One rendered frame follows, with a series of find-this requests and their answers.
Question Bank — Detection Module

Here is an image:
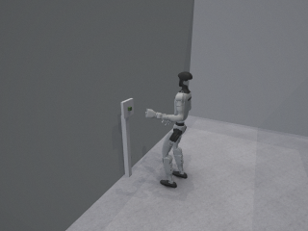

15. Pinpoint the robot thigh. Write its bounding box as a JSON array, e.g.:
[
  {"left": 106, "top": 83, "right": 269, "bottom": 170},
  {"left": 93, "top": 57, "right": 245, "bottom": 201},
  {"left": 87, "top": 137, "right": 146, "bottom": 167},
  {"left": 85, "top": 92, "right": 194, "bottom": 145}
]
[
  {"left": 172, "top": 126, "right": 187, "bottom": 156},
  {"left": 162, "top": 130, "right": 180, "bottom": 162}
]

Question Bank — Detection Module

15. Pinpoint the robot right hand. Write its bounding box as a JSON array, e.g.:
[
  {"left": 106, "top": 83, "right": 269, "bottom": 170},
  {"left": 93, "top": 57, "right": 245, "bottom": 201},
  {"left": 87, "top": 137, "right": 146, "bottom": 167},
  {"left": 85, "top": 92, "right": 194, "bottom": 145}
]
[{"left": 162, "top": 120, "right": 172, "bottom": 126}]

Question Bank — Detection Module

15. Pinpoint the robot left hand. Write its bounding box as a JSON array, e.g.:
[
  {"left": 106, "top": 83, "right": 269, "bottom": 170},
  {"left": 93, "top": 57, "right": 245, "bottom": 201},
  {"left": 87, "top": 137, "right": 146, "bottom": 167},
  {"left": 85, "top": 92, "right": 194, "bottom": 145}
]
[{"left": 145, "top": 109, "right": 156, "bottom": 118}]

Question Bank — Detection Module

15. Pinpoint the robot left forearm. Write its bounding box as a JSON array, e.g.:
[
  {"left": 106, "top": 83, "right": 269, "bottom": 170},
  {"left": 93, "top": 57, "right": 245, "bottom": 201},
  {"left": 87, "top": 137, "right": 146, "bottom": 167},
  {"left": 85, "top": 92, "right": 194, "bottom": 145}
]
[{"left": 155, "top": 112, "right": 182, "bottom": 122}]

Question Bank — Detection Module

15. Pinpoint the panel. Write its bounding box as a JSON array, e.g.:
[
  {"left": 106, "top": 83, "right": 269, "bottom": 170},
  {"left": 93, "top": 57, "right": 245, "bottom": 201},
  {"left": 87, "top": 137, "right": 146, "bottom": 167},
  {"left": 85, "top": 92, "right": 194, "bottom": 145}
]
[{"left": 120, "top": 98, "right": 134, "bottom": 177}]

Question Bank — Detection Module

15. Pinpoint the robot right thigh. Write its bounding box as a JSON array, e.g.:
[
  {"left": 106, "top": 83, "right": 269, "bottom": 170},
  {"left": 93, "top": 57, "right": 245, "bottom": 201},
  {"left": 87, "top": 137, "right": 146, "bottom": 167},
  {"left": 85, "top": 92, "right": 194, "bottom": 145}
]
[{"left": 172, "top": 126, "right": 187, "bottom": 156}]

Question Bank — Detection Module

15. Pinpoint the robot left thigh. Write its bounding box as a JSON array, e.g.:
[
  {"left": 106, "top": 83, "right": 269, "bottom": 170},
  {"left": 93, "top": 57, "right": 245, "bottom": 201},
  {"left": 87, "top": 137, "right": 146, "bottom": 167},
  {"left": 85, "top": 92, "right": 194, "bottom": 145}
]
[{"left": 162, "top": 130, "right": 180, "bottom": 162}]

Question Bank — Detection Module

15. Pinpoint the robot left upper arm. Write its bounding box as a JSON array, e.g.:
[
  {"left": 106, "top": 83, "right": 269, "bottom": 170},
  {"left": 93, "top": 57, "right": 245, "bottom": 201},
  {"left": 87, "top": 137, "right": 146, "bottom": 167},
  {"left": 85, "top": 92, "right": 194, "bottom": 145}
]
[{"left": 175, "top": 93, "right": 185, "bottom": 122}]

